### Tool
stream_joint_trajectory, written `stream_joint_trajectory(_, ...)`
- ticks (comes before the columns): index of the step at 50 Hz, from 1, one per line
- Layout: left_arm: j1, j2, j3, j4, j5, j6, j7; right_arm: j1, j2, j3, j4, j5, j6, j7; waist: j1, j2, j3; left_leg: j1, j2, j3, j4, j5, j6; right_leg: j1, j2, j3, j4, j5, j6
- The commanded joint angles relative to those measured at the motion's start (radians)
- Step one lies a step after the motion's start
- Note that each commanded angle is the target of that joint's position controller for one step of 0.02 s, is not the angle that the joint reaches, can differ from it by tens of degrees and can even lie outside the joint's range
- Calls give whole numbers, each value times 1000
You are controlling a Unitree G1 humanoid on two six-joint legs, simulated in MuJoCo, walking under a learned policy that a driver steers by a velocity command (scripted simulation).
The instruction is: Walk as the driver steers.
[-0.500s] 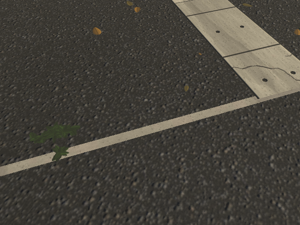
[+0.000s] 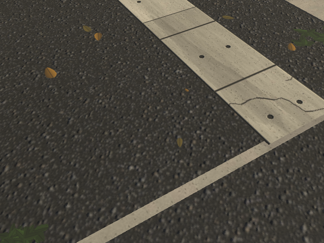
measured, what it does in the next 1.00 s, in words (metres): walks ahead, turning right: right foot, then left foot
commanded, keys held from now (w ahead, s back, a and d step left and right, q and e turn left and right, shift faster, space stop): w+e+shift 0.80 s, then w+q+shift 0.20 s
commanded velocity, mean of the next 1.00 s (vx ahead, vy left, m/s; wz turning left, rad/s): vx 1.00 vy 0.00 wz -0.79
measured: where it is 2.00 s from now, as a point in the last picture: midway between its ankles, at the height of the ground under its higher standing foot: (273, 77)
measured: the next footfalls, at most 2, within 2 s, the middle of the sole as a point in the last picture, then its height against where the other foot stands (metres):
right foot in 0.12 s outside the picture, level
left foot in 0.52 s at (151, 195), level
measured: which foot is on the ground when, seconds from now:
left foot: down 0.00-0.12, up 0.14-0.50, down 0.52-1.00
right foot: up 0.00-0.10, down 0.12-0.54, up 0.56-0.98, down 1.00-1.00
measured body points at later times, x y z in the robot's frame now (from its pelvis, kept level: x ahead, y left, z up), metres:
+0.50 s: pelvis +0.46 -0.01 +0.00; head +0.47 -0.03 +0.45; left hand +0.61 +0.24 -0.10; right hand +0.63 -0.32 -0.02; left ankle +0.70 +0.07 -0.70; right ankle +0.29 -0.04 -0.72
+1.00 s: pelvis +0.80 -0.22 -0.02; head +0.82 -0.25 +0.43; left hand +1.13 -0.33 -0.04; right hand +0.54 -0.30 -0.15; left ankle +0.71 +0.07 -0.70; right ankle +0.84 -0.41 -0.72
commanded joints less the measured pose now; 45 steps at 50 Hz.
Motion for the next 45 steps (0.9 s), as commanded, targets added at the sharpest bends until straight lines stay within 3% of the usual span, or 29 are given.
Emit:
stream_joint_trajectory(1, -66, 39, 6, -88, 2, -30, -38, -73, -192, -31, -73, -2, -8, -40, 47, 57, 118, -210, 237, 31, -35, 1123, -75, 231, 93, -152, -187, 80, -40)
stream_joint_trajectory(3, 42, 98, 35, -87, -17, -15, -47, -95, -270, -51, -86, -2, 25, -66, 137, 159, 8, -111, 277, 32, 163, 1525, -86, 395, 159, -208, -186, 0, -58)
stream_joint_trajectory(4, 193, 154, 61, -58, -20, 7, -41, -153, -302, -63, -105, 6, 39, -70, 231, 197, -54, -128, 301, 18, 333, 1674, -74, 550, 179, -200, -150, -93, -84)
stream_joint_trajectory(5, 464, 233, 99, 14, -12, 36, -26, -254, -306, -66, -138, 11, 40, -60, 364, 186, -145, -248, 306, -20, 617, 1665, -52, 833, 160, -122, -130, -149, -134)
stream_joint_trajectory(6, 644, 236, 103, 78, -5, 57, -2, -362, -231, -48, -154, 42, 24, -28, 451, 14, -129, -445, 156, -1, 1112, 964, -51, 1040, 100, -22, -282, -44, -189)
stream_joint_trajectory(7, 559, 168, 67, 101, 40, 49, -12, -328, 16, 19, -210, 20, -20, 11, 267, -385, -12, -851, -56, -135, 1534, -167, -53, 1104, 130, 160, -242, -21, -243)
stream_joint_trajectory(8, 373, 132, 39, 8, 69, 9, -12, -150, 34, 44, -276, 54, -56, 25, 95, -397, -190, -1087, -47, -371, 1641, -212, -23, 1175, -64, 716, -457, -553, -430)
stream_joint_trajectory(9, 337, 86, 42, -43, 55, -4, -15, -235, -93, 30, -290, 57, -78, 36, 141, -133, -166, -1072, -1, -401, 1509, -85, 51, 1090, -102, 854, -675, -831, -387)
stream_joint_trajectory(10, 275, 98, 43, -57, 48, -23, -20, -284, -121, 16, -305, 56, -79, 34, 72, 101, -46, -1032, 42, -392, 1342, 16, 72, 897, -108, 857, -752, -906, -329)
stream_joint_trajectory(11, 188, 117, 46, -81, 45, -41, -23, -257, -108, 19, -293, 34, -65, 26, 5, 192, 4, -956, 84, -410, 1226, 76, 53, 734, -89, 833, -748, -865, -317)
stream_joint_trajectory(12, 127, 135, 49, -100, 43, -49, -14, -244, -112, 17, -283, 16, -48, 15, -19, 194, 39, -894, 104, -421, 1161, 103, 17, 608, -38, 770, -740, -768, -315)
stream_joint_trajectory(14, 93, 111, 41, -111, 37, -50, 7, -233, -151, 2, -270, 15, -18, -10, -31, 159, 66, -814, 146, -407, 1004, 131, -44, 477, 40, 602, -746, -609, -298)
stream_joint_trajectory(17, 133, 93, 38, -86, 12, -41, 43, -433, -92, 21, -344, -10, -8, -25, 59, 79, 103, -692, 124, -325, 637, 345, -107, 346, 143, 401, -726, -395, -256)
stream_joint_trajectory(19, 158, 114, 49, -65, 4, -26, 49, -512, -48, 27, -378, 8, -6, -20, 117, 12, 71, -564, 71, -282, 433, 470, -131, 320, 178, 363, -695, -410, -198)
stream_joint_trajectory(22, 199, 103, 55, -37, -8, -14, 50, -515, -109, -9, -385, 58, -14, -13, 141, -56, 16, -510, 49, -341, 285, 491, -150, 485, 149, 446, -607, -488, -161)
stream_joint_trajectory(24, 192, 90, 59, -35, -6, -6, 53, -482, -155, -34, -375, 73, -28, -9, 110, -91, -4, -498, 62, -359, 231, 427, -126, 623, 115, 486, -502, -388, -136)
stream_joint_trajectory(26, 121, 72, 51, -71, 24, -2, 39, -162, -223, -79, -308, 78, -39, -12, -76, -92, -202, -143, 125, -363, 298, 319, -60, 593, 145, 414, -130, -136, -70)
stream_joint_trajectory(27, 141, -43, 11, -105, 61, -3, 27, 63, -274, -83, -272, 64, -28, -18, -124, 93, -382, 200, 303, -590, 339, 51, -17, 386, 192, 316, 231, -524, -50)
stream_joint_trajectory(28, 292, -64, -11, -163, -31, -17, 26, 54, -342, -88, -257, 10, -32, 7, 0, 600, -438, 341, 535, -1270, 69, -403, 171, 32, 222, 228, 508, -712, -15)
stream_joint_trajectory(29, 249, 36, -2, -121, -49, -4, 42, -44, -227, -73, -295, 12, -22, 9, -37, 414, -288, 237, 506, -1245, 31, -593, 159, -70, 111, 195, 595, -576, -6)
stream_joint_trajectory(30, 125, 93, 9, -137, -13, 2, 40, -71, -165, -60, -288, 22, -9, -1, -66, 255, -158, 113, 457, -1026, 45, -406, 123, -81, 92, 147, 595, -500, -2)
stream_joint_trajectory(31, 53, 96, 13, -149, 17, 6, 37, -69, -166, -57, -264, 13, 0, -3, -62, 74, -92, -6, 413, -852, 54, -171, 101, -29, 57, 130, 559, -464, -1)
stream_joint_trajectory(32, -7, 87, 18, -176, 32, 3, 31, -82, -163, -55, -236, 6, 2, -4, -45, 35, -29, -102, 374, -730, 51, -11, 93, -6, 23, 132, 497, -434, -5)
stream_joint_trajectory(34, -11, 61, 17, -194, 2, 20, 16, -101, -105, -35, -189, 10, -4, 2, -5, 99, 15, -195, 330, -559, 25, 132, 74, 32, -28, 126, 451, -428, -12)
stream_joint_trajectory(36, -24, 31, 6, -216, -7, 36, 6, -94, -90, -29, -144, 27, -4, 7, 18, 111, 41, -224, 329, -459, 5, 225, 71, -13, -57, 113, 435, -413, -14)
stream_joint_trajectory(39, -63, 38, -2, -239, 3, 33, -6, -125, -144, -35, -119, 14, -4, -1, 43, 84, 94, -286, 322, -305, -54, 354, 72, -38, -61, 96, 343, -280, 11)
stream_joint_trajectory(41, -138, 38, -8, -252, 10, 24, -11, -84, -156, -30, -96, 7, -10, -4, 11, 45, 129, -311, 296, -222, -89, 417, 65, -3, -35, 60, 207, -175, 13)
stream_joint_trajectory(43, -241, -8, -28, -283, 13, 3, -22, 26, -173, -23, -46, 16, -9, 0, -26, 13, 168, -303, 303, -206, -136, 502, 65, 62, 14, 23, 10, -122, -23)
stream_joint_trajectory(45, -319, 3, -27, -311, 10, -20, -41, 77, -211, -19, -4, 35, 5, 2, -22, 9, 188, -205, 325, -187, -146, 699, 85, 104, 63, -39, -160, -149, -49)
